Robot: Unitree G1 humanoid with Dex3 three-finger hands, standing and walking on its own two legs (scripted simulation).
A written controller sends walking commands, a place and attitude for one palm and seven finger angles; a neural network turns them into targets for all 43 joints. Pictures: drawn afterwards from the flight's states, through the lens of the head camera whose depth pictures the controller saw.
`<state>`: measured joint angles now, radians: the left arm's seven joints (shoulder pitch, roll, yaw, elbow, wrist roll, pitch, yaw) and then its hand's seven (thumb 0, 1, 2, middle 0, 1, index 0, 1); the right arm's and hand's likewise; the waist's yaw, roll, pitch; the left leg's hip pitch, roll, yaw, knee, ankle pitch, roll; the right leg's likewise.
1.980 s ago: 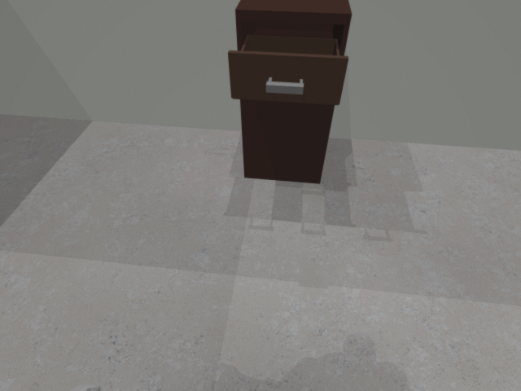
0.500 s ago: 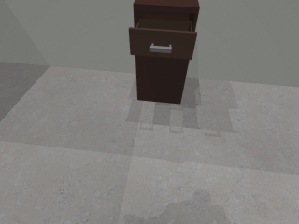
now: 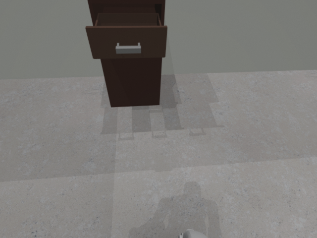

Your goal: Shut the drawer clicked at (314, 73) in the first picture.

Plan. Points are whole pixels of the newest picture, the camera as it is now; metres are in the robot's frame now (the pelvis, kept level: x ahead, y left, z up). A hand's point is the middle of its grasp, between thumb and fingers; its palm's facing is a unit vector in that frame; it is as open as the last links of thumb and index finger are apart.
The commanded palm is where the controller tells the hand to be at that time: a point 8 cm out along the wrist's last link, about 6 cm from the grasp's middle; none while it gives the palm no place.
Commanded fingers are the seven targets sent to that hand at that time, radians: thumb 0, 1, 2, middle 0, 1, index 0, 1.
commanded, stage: walk to a spot facing it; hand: left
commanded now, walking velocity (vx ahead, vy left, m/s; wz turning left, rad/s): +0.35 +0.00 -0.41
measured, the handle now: (128, 47) +0.94 +0.20 -0.02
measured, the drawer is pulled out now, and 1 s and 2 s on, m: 0.29 0.29 0.29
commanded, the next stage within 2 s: turn to face it in 0.78 s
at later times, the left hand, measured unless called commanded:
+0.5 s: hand (116, 218) +0.21 +0.14 -0.18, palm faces -0.05 -0.99 -0.13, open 7.4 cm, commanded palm none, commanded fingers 0.00 0.90 0.90 -0.20 -0.30 -0.20 -0.30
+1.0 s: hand (136, 146) +0.46 +0.11 -0.17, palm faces -0.31 -0.94 -0.16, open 7.4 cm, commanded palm none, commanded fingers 0.00 0.90 0.90 -0.20 -0.30 -0.20 -0.30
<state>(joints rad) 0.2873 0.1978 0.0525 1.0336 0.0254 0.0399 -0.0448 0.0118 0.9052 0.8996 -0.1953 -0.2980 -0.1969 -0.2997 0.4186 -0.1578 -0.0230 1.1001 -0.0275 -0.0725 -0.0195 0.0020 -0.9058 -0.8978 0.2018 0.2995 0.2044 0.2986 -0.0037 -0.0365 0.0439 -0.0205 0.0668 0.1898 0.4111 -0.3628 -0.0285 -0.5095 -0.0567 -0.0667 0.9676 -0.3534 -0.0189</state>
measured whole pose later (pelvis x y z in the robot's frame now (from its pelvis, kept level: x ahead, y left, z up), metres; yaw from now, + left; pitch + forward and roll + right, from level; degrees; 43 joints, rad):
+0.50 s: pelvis +0.17 -0.03 +0.00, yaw -7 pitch -1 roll -2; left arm 0.31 0.18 0.05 1.04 0.03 -0.05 0.00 0.01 0.91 0.90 -0.20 -0.30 -0.20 -0.30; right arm 0.21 -0.14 -0.06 0.98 -0.03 -0.03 0.03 0.00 -0.91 -0.90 0.20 0.30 0.20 0.30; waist 0.02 -0.02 -0.02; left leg -0.46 0.13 0.10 0.75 -0.27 -0.03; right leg -0.17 0.03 -0.10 0.43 -0.24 -0.04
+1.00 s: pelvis +0.34 -0.04 +0.00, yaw -17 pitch -1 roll +0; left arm 0.16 0.18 0.06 1.02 0.03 0.02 -0.02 0.01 0.91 0.90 -0.19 -0.30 -0.19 -0.30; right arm 0.45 -0.09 -0.03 1.12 -0.03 -0.06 -0.03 0.00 -0.91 -0.90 0.20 0.30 0.20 0.30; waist -0.05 -0.03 0.09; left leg -0.01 0.10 0.31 0.43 -0.38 -0.02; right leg -0.52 -0.07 -0.12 0.71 -0.16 -0.01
